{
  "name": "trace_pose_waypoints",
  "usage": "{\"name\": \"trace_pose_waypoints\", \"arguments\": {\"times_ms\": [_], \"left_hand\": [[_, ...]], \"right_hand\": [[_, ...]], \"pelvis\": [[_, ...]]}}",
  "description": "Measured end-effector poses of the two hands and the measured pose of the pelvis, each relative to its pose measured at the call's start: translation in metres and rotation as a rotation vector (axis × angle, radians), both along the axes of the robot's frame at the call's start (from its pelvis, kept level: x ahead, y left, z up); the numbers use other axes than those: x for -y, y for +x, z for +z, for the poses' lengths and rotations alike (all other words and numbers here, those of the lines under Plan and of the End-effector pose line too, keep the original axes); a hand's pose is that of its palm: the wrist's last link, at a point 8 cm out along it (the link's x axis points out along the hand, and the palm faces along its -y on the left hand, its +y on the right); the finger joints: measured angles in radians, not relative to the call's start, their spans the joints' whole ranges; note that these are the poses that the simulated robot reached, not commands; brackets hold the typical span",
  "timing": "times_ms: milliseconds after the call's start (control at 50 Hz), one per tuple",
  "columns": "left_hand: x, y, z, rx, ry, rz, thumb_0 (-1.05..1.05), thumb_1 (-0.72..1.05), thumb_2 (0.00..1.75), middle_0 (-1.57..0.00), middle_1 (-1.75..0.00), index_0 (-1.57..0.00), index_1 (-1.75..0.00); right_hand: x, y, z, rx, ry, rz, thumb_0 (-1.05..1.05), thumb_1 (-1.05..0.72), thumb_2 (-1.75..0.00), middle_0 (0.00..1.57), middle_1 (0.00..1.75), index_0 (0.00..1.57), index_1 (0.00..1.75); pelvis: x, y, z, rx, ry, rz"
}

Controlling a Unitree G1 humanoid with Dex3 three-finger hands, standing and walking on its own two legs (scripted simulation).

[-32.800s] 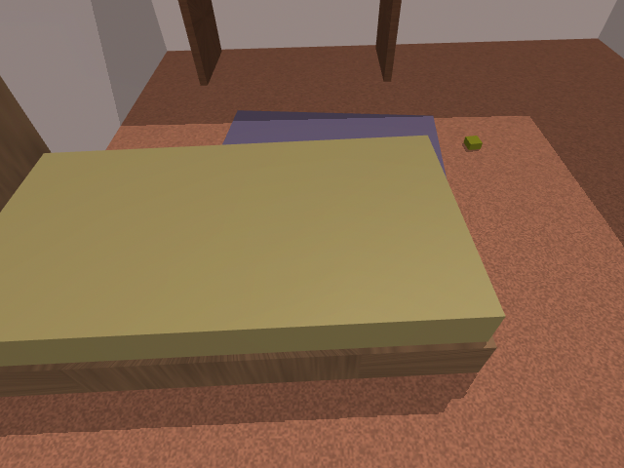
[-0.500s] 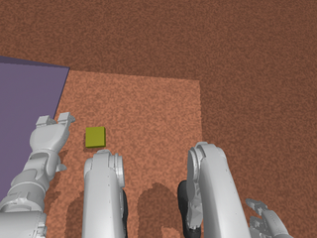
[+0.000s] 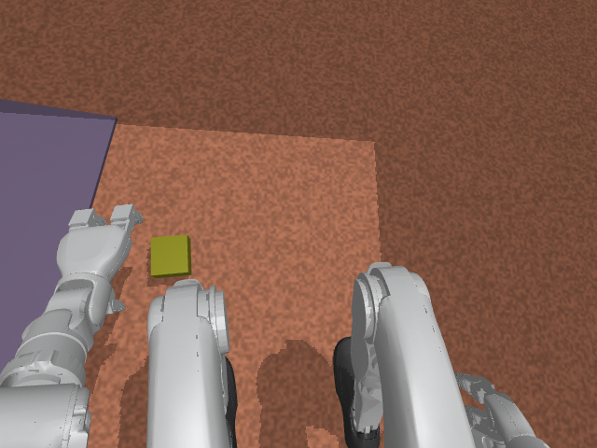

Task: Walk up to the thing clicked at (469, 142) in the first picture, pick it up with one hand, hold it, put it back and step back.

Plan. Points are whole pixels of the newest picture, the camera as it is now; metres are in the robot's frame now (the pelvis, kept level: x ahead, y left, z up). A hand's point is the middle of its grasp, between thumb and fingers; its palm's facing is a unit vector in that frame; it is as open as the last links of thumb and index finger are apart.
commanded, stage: rise first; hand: left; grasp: from above
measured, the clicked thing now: (171, 256) +0.41 +0.22 -0.33
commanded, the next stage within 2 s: approach in 0.56 s
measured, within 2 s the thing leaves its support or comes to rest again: neither
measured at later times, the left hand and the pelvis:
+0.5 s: hand (120, 264) +0.37 +0.27 -0.19, palm faces -0.44 -0.06 -0.89, open 13.4 cm; pelvis +0.00 +0.00 -0.01, yaw +0 degrees
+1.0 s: hand (152, 249) +0.40 +0.22 -0.20, palm faces -0.42 -0.02 -0.91, open 13.6 cm; pelvis +0.00 +0.00 -0.02, yaw +0 degrees
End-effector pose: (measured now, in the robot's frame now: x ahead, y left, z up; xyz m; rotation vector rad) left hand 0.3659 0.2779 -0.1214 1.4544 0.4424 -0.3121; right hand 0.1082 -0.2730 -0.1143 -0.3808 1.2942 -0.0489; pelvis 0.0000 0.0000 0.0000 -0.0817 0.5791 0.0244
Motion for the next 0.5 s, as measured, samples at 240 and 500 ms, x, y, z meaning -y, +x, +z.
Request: {"name": "trace_pose_waypoints", "arguments": {"times_ms": [240,500], "left_hand": [[0.003,0.002,-0.009,0.029,0.027,-0.033,0.0,-0.44,0.93,-0.14,-0.9,-0.15,-0.9],[0.008,0.011,-0.015,0.023,0.032,-0.022,0.0,-0.38,0.88,-0.18,-0.89,-0.2,-0.87]], "right_hand": [[0.006,-0.004,-0.004,-0.002,-0.021,-0.007,0.0,-0.91,-0.9,0.2,0.3,0.2,0.3],[0.002,-0.008,-0.008,-0.005,-0.004,-0.004,0.0,-0.91,-0.9,0.2,0.3,0.2,0.3]], "pelvis": [[-0.001,0.0,-0.008,0.004,0.0,-0.001],[0.0,0.001,-0.011,0.002,0.0,-0.003]]}}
